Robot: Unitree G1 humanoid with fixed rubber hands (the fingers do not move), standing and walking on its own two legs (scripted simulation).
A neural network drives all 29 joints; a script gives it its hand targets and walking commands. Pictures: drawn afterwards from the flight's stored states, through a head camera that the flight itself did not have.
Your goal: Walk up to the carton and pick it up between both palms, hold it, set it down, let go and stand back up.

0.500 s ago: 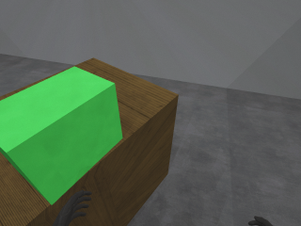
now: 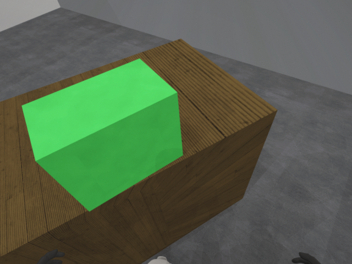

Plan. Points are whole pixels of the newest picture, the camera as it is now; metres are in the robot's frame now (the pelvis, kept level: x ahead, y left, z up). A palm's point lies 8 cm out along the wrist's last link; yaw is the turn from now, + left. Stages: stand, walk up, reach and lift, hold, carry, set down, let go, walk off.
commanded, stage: walk up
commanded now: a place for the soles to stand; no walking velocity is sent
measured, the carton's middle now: (114, 134) +0.42 +0.18 +0.08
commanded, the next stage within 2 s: none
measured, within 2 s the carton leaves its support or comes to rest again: neither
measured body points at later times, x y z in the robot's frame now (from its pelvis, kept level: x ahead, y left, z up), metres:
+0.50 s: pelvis +0.08 +0.01 -0.01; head +0.09 +0.02 +0.44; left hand +0.15 +0.34 -0.08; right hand +0.26 -0.27 -0.08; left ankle +0.08 +0.13 -0.71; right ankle +0.15 -0.12 -0.69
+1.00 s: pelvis +0.11 +0.02 -0.01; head +0.13 +0.06 +0.44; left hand +0.09 +0.37 -0.10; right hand +0.35 -0.21 -0.07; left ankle +0.11 +0.15 -0.72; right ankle +0.17 -0.11 -0.71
